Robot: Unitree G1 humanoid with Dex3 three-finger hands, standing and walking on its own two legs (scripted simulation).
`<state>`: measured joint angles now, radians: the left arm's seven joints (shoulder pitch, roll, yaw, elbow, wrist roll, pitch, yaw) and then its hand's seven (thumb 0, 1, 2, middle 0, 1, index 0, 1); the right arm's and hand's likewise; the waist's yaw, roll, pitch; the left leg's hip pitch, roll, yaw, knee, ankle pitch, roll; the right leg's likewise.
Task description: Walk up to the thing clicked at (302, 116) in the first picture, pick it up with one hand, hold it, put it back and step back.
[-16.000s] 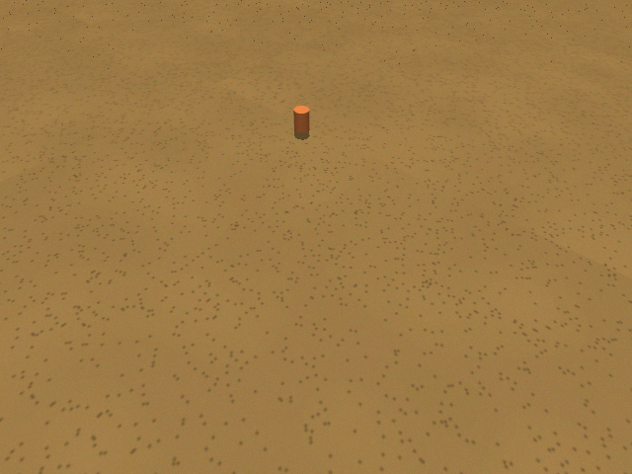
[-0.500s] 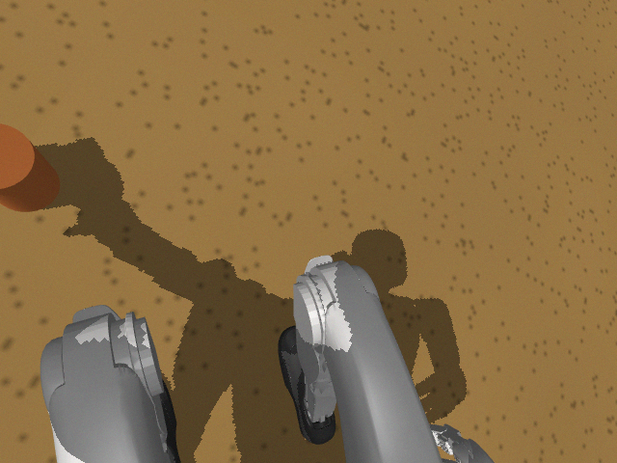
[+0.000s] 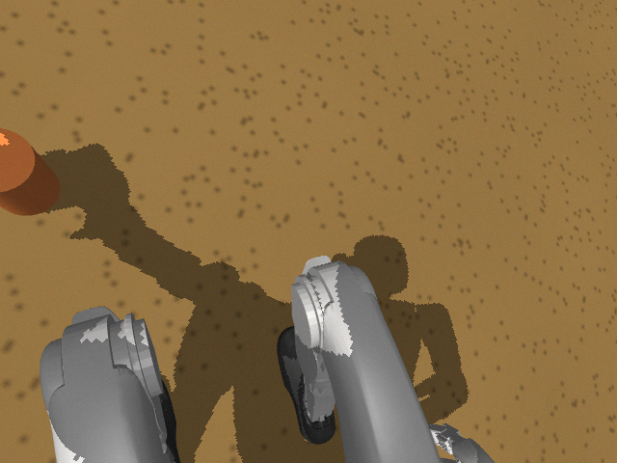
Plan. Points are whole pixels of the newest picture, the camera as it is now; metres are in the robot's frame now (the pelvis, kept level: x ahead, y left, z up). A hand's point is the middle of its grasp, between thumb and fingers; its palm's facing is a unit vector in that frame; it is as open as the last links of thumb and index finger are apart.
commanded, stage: approach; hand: left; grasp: from above
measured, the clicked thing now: (12, 175) +0.53 +0.30 -0.27
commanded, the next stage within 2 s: close in in 0.34 s
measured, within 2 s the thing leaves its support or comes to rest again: neither
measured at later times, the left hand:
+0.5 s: hand out of the picture +0.53 +0.27 -0.15, palm faces -0.40 -0.04 -0.92, open 13.9 cm
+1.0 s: hand (0, 178) +0.51 +0.29 -0.21, palm faces -0.45 -0.07 -0.89, open 13.7 cm
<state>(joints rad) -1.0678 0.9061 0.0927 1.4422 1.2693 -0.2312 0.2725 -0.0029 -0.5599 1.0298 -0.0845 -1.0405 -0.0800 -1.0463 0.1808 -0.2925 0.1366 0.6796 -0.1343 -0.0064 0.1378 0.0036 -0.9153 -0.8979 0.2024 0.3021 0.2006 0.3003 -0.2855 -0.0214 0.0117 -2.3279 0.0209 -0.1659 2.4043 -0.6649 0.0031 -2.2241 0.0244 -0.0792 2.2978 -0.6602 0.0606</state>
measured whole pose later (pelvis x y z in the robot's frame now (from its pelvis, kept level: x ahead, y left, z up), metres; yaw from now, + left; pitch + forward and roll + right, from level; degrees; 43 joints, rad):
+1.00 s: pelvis +0.01 +0.00 -0.01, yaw -2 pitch +32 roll -12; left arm -1.13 0.92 0.05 1.56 1.33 -0.24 0.40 0.00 -0.51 1.09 -0.10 -1.09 -0.09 -1.09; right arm 0.16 -0.31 0.19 0.65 -0.18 -0.05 0.14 0.00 -0.91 -0.90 0.20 0.30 0.20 0.30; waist -0.35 -0.08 0.07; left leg -2.36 0.02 -0.20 2.47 -0.69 -0.01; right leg -2.25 0.03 -0.11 2.34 -0.68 0.05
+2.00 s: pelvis +0.00 +0.00 -0.02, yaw -4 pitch +29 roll -13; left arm -1.18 1.03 0.08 1.69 1.30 -0.20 0.49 0.00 -0.36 1.06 -0.18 -1.15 -0.16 -1.13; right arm 0.15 -0.33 0.29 0.62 -0.21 -0.13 0.17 0.00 -0.91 -0.90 0.20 0.30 0.20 0.30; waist -0.41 -0.10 0.13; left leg -2.36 0.03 -0.24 2.52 -0.70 0.00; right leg -2.24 0.06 -0.13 2.35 -0.65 0.07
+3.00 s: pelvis +0.00 +0.00 -0.02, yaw -4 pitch +29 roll -14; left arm -1.20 1.04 0.05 1.70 1.28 -0.20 0.47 0.00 -0.32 0.99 -0.39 -1.10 -0.30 -1.13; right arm 0.16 -0.35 0.31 0.60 -0.21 -0.14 0.16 0.00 -0.91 -0.90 0.20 0.30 0.20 0.30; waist -0.41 -0.10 0.15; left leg -2.35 0.03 -0.24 2.51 -0.69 0.00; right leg -2.23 0.06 -0.14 2.34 -0.65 0.07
